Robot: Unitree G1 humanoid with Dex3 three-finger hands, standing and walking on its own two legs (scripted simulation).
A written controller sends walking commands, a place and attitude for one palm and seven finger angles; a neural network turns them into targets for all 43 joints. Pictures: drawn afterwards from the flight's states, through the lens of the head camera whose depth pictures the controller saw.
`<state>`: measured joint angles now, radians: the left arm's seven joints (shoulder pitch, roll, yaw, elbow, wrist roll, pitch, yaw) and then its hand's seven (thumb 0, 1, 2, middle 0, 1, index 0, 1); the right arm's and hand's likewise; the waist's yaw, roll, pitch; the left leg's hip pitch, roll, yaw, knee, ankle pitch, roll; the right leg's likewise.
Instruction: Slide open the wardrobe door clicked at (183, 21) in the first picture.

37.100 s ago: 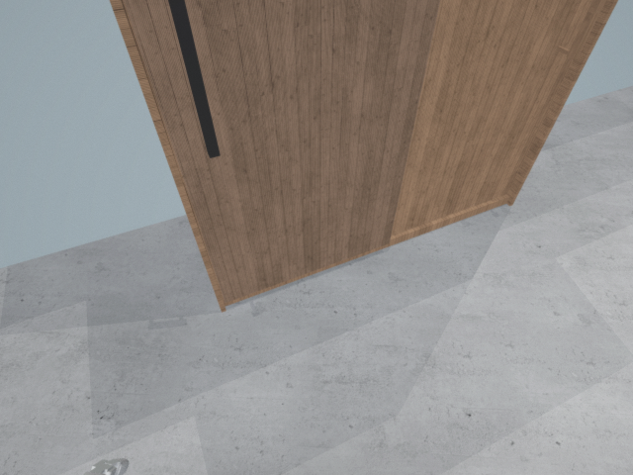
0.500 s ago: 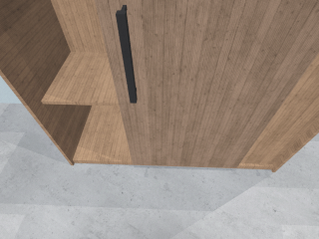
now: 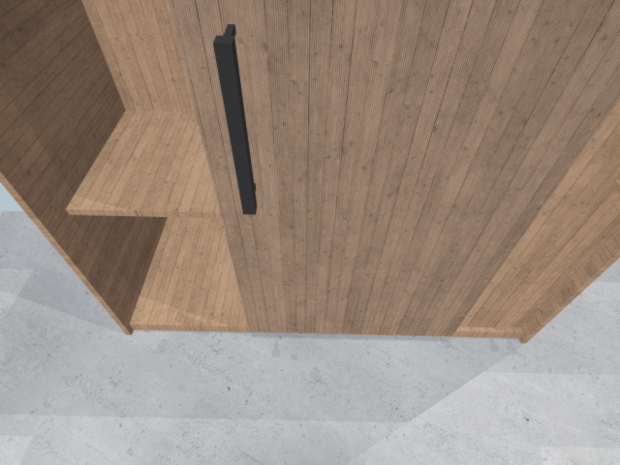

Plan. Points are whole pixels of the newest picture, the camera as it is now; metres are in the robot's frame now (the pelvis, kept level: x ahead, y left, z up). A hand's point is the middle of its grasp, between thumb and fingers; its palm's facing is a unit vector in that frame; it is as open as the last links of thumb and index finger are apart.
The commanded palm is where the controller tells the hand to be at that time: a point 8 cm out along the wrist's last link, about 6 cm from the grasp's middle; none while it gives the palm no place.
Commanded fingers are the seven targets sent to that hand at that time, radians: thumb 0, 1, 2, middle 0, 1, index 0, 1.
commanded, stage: look to check the result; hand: left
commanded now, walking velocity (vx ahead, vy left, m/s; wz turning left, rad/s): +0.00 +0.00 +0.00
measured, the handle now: (241, 133) +0.59 +0.15 +0.10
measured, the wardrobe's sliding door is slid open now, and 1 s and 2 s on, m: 0.42 0.42 0.42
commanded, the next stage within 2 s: stand and wait in 0.42 s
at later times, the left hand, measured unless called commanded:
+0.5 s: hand out of the picture +0.05 +0.20 -0.17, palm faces +0.00 -0.97 -0.25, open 7.4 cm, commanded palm none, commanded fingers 0.00 0.90 0.90 -0.20 -0.30 -0.20 -0.30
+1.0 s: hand out of the picture +0.08 +0.22 -0.16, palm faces -0.02 -0.96 -0.29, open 7.4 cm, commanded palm none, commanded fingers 0.00 0.90 0.90 -0.20 -0.30 -0.20 -0.30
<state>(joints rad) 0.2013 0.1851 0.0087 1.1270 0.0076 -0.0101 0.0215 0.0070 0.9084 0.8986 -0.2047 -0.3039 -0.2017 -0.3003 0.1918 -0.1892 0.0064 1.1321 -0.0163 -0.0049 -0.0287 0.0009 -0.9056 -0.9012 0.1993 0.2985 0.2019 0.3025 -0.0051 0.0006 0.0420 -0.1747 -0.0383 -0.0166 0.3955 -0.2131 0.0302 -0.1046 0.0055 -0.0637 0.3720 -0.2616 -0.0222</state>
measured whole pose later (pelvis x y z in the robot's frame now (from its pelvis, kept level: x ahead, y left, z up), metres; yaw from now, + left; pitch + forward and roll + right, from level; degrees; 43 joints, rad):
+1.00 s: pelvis +0.01 -0.01 +0.00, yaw -1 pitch -1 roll +0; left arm 0.13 0.28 0.01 1.13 0.01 -0.02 0.01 0.01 0.90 0.90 -0.21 -0.30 -0.20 -0.30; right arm 0.13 -0.29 0.00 1.13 -0.01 -0.01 -0.02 0.00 -0.90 -0.90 0.20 0.30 0.20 0.30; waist -0.01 0.00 0.05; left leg -0.12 -0.03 -0.01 0.33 -0.20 0.02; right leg -0.05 0.02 -0.05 0.30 -0.24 -0.03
